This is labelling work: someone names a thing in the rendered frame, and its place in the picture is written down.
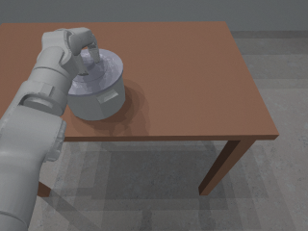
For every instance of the lid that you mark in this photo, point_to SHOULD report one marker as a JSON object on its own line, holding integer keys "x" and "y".
{"x": 102, "y": 77}

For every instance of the table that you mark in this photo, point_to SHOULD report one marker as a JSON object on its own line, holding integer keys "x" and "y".
{"x": 183, "y": 81}

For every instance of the robot left forearm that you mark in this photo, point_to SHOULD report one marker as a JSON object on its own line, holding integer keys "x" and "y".
{"x": 51, "y": 78}

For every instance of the robot left hand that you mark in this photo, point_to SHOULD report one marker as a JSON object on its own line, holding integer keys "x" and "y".
{"x": 88, "y": 40}

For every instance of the left robot upper arm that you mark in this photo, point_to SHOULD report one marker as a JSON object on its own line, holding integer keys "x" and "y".
{"x": 31, "y": 137}

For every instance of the knob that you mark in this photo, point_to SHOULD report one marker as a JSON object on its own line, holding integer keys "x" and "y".
{"x": 88, "y": 62}

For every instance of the pot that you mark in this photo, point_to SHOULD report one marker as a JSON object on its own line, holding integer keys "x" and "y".
{"x": 99, "y": 106}

